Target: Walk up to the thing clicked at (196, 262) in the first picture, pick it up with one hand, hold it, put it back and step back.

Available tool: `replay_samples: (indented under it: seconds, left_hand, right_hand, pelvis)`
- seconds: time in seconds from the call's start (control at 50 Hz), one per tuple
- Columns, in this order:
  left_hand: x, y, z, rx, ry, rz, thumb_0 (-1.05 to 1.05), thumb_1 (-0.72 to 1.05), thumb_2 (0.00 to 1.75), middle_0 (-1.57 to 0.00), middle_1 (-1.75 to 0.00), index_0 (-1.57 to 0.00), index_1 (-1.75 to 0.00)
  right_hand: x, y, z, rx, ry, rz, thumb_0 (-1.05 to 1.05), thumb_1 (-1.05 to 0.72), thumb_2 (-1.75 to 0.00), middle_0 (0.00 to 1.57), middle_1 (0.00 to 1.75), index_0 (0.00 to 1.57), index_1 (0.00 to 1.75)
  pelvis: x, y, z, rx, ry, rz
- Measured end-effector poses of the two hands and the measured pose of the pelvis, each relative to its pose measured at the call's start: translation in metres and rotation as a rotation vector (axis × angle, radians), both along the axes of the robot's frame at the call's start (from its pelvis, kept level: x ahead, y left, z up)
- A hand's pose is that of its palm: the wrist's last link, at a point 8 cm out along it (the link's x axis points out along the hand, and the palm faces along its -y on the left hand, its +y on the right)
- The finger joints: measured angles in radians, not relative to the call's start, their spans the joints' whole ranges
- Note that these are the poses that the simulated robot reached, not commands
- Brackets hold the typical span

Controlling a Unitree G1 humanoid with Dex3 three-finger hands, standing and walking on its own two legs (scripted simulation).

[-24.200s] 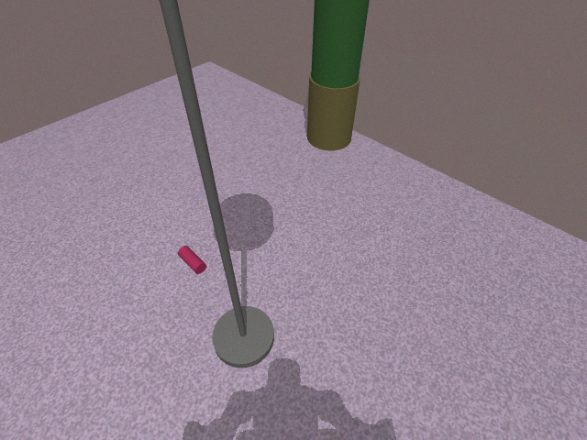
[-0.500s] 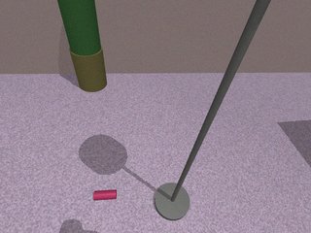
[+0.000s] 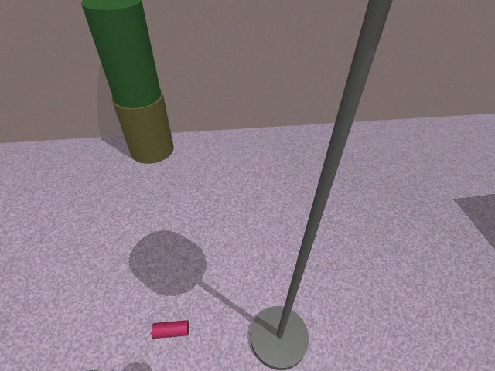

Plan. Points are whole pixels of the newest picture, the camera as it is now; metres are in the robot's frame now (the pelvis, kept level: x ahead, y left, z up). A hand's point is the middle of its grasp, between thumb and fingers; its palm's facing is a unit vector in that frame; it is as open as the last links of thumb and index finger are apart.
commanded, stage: walk up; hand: left
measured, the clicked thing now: (170, 329) +0.46 +0.28 -0.75
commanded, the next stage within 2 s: stand in 0.40 s
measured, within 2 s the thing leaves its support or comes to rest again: neither
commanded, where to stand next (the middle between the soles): +0.05 +0.01 m, yaw +1 degrees
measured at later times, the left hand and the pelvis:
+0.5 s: hand out of the picture +0.08 +0.26 -0.15, palm faces +0.00 -0.94 -0.33, open 7.4 cm; pelvis +0.00 +0.00 +0.01, yaw +1 degrees
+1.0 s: hand out of the picture +0.07 +0.26 -0.14, palm faces -0.01 -0.94 -0.34, open 7.4 cm; pelvis -0.01 +0.01 +0.01, yaw +1 degrees
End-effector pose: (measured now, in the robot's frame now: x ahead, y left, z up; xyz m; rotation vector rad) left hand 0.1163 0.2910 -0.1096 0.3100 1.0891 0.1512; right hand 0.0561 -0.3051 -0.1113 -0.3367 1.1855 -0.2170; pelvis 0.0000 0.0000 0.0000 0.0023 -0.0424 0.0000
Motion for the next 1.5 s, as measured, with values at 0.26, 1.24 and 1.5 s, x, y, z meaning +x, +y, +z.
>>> replay_samples:
  seconds: [0.26, 1.24, 1.5]
  left_hand:
    - [-0.024, 0.003, -0.006, -0.006, 0.084, 0.049, 0.01, 0.91, 0.90, -0.21, -0.30, -0.21, -0.30]
    - [-0.068, 0.016, -0.001, 0.017, 0.156, 0.078, 0.01, 0.91, 0.90, -0.21, -0.30, -0.20, -0.30]
    - [-0.067, 0.016, 0.001, 0.022, 0.152, 0.079, 0.01, 0.91, 0.90, -0.21, -0.30, -0.20, -0.30]
  right_hand:
    - [0.021, -0.006, 0.008, -0.026, -0.005, 0.017, 0.01, -0.90, -0.89, 0.21, 0.30, 0.20, 0.30]
    - [-0.002, 0.017, 0.000, 0.029, 0.069, 0.011, 0.01, -0.90, -0.89, 0.21, 0.30, 0.20, 0.30]
    - [0.007, 0.019, -0.001, 0.037, 0.057, 0.028, 0.01, -0.90, -0.89, 0.21, 0.30, 0.20, 0.30]
  pelvis:
    - [0.002, -0.001, 0.004, -0.005, 0.001, 0.007]
    - [-0.011, 0.009, 0.011, -0.003, 0.004, 0.017]
    - [-0.008, 0.008, 0.011, -0.003, 0.010, 0.020]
